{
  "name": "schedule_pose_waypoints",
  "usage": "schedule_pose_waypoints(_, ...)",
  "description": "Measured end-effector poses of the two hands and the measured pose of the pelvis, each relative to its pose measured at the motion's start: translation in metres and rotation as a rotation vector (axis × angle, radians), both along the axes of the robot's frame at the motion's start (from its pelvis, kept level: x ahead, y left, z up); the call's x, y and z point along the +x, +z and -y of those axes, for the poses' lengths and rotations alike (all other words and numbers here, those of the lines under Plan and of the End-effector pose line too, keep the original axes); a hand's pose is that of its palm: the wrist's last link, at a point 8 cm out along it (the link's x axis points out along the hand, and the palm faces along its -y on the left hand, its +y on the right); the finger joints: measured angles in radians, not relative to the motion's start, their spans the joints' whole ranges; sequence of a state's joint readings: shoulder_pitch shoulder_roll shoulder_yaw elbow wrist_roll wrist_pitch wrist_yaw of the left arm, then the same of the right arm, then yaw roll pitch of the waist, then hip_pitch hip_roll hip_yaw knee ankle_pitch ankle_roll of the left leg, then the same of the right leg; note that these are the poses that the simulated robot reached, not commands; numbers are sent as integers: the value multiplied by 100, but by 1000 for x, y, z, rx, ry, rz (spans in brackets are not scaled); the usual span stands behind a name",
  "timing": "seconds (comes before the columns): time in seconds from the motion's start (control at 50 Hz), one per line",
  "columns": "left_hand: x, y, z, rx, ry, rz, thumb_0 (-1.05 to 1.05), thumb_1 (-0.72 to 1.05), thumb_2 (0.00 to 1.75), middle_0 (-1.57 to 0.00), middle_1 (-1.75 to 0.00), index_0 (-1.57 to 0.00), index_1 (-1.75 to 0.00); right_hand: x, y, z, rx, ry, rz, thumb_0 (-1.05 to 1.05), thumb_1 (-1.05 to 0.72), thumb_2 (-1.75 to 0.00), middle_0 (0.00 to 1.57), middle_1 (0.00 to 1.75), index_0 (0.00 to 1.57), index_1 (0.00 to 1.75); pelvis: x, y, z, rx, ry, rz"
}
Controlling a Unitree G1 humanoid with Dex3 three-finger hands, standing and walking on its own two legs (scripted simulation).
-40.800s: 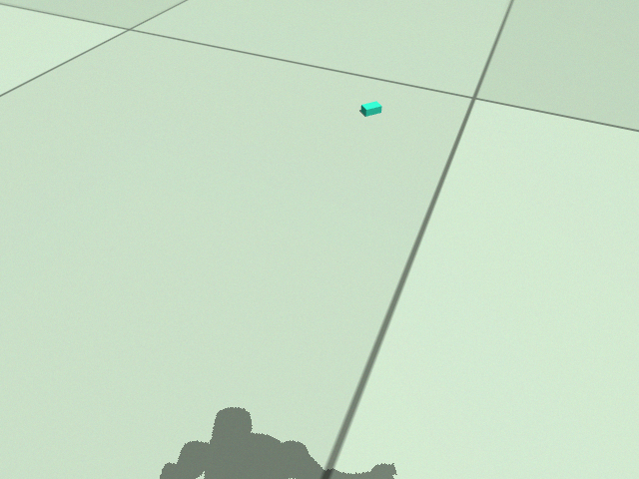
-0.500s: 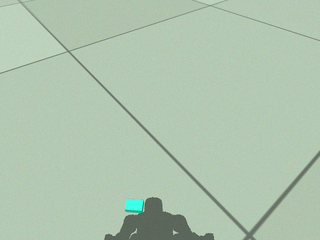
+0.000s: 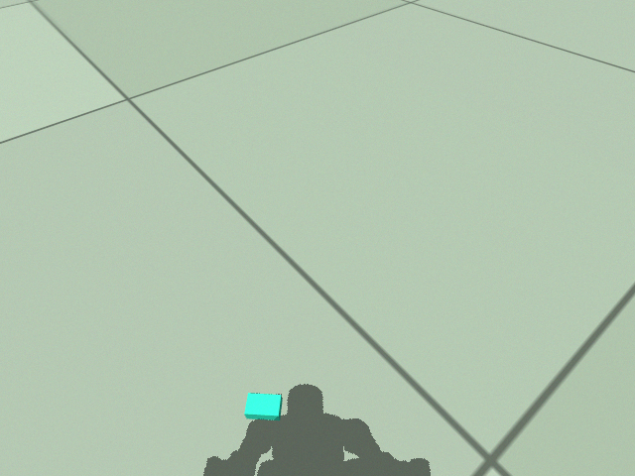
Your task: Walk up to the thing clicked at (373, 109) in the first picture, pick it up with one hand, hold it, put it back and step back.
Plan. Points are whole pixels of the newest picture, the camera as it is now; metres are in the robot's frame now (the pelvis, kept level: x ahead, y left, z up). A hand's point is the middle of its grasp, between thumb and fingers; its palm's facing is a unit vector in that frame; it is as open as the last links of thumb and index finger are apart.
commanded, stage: stand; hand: left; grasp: from above
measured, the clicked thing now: (263, 406) +0.48 +0.21 -0.76
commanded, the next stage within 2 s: step back in 1.32 s
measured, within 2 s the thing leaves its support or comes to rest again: neither
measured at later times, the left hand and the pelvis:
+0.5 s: hand out of the picture +0.10 +0.24 -0.15, palm faces -0.01 -0.94 -0.34, open 7.4 cm; pelvis +0.01 +0.00 +0.00, yaw -1 degrees
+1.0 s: hand out of the picture +0.10 +0.24 -0.15, palm faces -0.03 -0.94 -0.34, open 7.4 cm; pelvis +0.01 -0.01 +0.00, yaw -1 degrees
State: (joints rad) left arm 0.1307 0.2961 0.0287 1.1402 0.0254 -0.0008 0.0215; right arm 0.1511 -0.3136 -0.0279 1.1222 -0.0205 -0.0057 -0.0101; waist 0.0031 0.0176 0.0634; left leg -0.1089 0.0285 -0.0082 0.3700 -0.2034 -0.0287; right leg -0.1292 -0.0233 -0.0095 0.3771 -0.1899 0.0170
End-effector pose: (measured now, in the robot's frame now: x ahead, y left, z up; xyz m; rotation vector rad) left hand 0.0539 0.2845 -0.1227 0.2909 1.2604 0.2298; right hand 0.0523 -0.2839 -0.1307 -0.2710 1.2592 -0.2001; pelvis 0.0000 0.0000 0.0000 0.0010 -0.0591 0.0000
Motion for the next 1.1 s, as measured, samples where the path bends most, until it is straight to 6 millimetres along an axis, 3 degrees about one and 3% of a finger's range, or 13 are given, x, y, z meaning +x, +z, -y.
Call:
schedule_pose_waypoints(0.54,42,5,4,1,-36,40,0,90,90,-20,-30,-21,-30,21,4,11,-10,-6,14,1,-90,-90,20,30,21,30,14,2,5,0,-14,-20)
schedule_pose_waypoints(1.1,35,5,1,3,-52,16,0,90,90,-20,-30,-21,-30,7,5,13,-8,-25,-9,1,-90,-90,20,30,21,30,12,2,5,2,-25,-21)
